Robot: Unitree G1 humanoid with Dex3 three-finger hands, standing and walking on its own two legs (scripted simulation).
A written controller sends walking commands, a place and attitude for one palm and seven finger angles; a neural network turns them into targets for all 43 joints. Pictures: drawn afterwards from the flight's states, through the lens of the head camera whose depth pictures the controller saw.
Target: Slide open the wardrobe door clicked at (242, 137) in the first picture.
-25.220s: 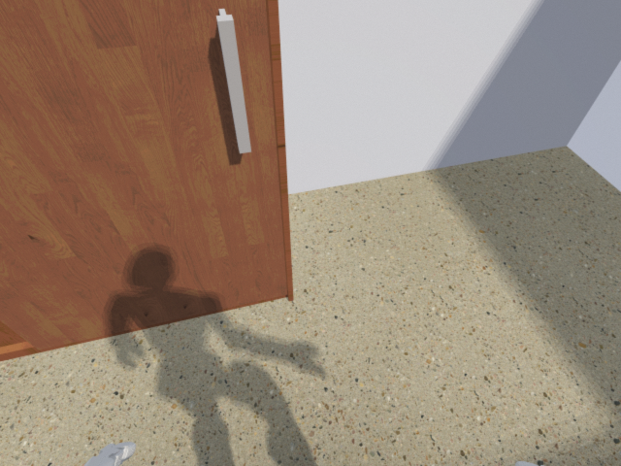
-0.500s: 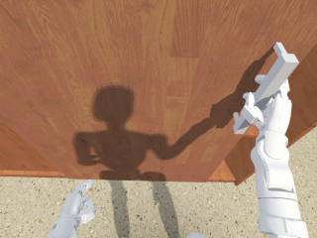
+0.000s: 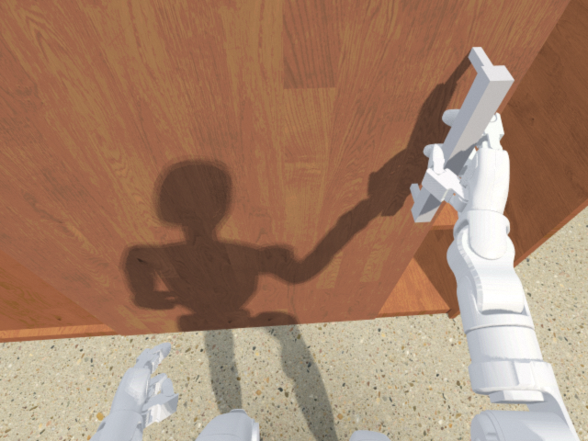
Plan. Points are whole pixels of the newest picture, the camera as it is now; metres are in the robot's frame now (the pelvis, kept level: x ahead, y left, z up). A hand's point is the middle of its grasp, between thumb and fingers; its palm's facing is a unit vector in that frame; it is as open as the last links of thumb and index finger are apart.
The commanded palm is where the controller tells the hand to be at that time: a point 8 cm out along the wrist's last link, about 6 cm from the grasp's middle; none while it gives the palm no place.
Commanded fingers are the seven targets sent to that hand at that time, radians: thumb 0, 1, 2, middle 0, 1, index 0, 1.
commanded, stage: step sideways, sliding the door along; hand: right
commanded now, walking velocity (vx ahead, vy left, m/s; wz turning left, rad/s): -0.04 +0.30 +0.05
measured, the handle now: (445, 148) +0.45 -0.22 +0.12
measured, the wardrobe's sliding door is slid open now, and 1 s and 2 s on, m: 0.27 0.47 0.67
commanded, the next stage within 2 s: none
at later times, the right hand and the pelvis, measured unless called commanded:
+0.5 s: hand (358, 175) +0.40 -0.09 +0.13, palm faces +0.32 +0.95 -0.06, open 6.8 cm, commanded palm +0.37 -0.06 +0.13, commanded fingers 0.00 -0.90 -0.90 0.45 1.40 0.45 1.40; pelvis +0.02 +0.10 +0.00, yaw -1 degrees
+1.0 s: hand (274, 178) +0.40 +0.02 +0.13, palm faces +0.31 +0.95 -0.04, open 6.8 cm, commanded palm +0.37 +0.04 +0.13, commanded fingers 0.00 -0.90 -0.90 0.45 1.40 0.45 1.40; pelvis +0.03 +0.20 +0.01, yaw -1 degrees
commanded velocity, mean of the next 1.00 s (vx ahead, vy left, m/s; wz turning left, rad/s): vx -0.22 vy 0.29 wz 0.06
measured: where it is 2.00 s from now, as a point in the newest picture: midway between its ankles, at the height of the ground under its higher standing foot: outside the picture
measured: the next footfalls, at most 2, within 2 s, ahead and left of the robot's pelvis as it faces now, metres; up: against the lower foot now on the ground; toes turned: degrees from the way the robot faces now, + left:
left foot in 0.20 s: +0.09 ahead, +0.20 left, +0.00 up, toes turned +3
right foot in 0.36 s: +0.02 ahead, -0.08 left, +0.00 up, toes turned -10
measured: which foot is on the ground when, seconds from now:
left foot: up 0.00-0.18, down 0.20-0.38, up 0.40-0.60, down 0.62-0.82, up 0.84-1.00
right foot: down 0.00-0.24, up 0.26-0.34, down 0.36-0.64, up 0.66-0.78, down 0.80-1.00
